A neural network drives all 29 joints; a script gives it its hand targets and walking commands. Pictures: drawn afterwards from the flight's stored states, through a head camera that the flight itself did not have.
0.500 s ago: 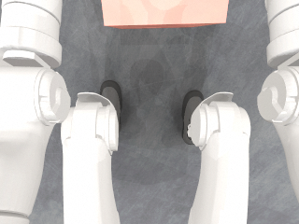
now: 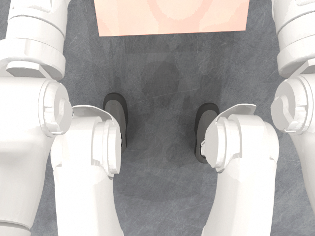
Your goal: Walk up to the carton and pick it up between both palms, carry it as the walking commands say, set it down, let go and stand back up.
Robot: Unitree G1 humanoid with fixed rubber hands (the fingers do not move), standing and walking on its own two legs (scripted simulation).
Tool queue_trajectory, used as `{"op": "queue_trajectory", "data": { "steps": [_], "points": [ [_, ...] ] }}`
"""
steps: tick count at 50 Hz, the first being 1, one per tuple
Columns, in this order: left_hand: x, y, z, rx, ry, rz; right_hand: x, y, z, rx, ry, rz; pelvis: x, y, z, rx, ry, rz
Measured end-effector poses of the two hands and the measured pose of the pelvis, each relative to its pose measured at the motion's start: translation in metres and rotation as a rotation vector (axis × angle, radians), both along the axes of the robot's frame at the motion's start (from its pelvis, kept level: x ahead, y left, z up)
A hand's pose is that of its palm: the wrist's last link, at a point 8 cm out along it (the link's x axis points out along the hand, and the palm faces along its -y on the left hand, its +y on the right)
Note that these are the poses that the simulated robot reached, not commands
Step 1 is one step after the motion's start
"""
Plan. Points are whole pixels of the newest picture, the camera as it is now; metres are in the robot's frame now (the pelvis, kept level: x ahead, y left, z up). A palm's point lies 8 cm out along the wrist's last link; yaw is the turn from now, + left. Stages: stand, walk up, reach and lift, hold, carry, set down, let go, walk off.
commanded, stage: reach and lift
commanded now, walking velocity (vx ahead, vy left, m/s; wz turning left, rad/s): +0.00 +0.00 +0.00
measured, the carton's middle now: out of the picture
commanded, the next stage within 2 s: none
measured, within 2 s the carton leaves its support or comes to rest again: leaves its support in 1.36 s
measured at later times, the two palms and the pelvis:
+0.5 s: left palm out of the picture +0.57 +0.15 -0.19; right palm out of the picture +0.57 -0.15 -0.19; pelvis +0.00 +0.00 +0.00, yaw +0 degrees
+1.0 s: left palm out of the picture +0.57 +0.16 -0.19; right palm out of the picture +0.57 -0.15 -0.19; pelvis +0.00 +0.00 +0.00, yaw +0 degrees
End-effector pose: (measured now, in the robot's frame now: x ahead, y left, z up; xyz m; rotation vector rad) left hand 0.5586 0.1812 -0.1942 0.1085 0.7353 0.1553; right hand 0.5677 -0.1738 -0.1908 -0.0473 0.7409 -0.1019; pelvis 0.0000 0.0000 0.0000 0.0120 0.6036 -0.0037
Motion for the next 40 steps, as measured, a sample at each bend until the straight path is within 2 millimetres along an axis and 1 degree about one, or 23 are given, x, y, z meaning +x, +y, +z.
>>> {"op": "queue_trajectory", "data": {
  "steps": [7,12,20,25,32,40],
  "points": [
    [0.0,-0.001,0.0,-0.002,0.001,-0.001,0.0,0.001,0.0,0.007,0.0,0.002,0.0,0.0,0.0,0.0,0.0,0.0],
    [0.001,-0.005,0.0,-0.011,-0.001,-0.01,0.0,0.004,-0.001,0.003,0.003,0.024,0.0,0.0,0.0,0.0,0.0,0.0],
    [0.007,-0.026,0.003,-0.052,-0.015,-0.048,-0.001,0.011,-0.002,0.013,0.008,0.052,0.0,0.0,0.0,0.0,0.0,0.0],
    [0.007,-0.027,0.003,-0.053,-0.017,-0.048,-0.002,0.02,-0.004,0.031,0.011,0.061,0.0,0.0,0.0,0.0,0.0,0.0],
    [0.007,-0.027,0.003,-0.054,-0.017,-0.048,-0.002,0.02,-0.004,0.029,0.011,0.06,0.0,0.0,0.0,0.0,0.0,0.0],
    [0.007,-0.026,0.001,-0.114,0.0,-0.021,-0.001,0.019,-0.004,0.024,0.013,0.082,0.001,0.0,0.0,0.0,0.002,-0.001]
  ]
}}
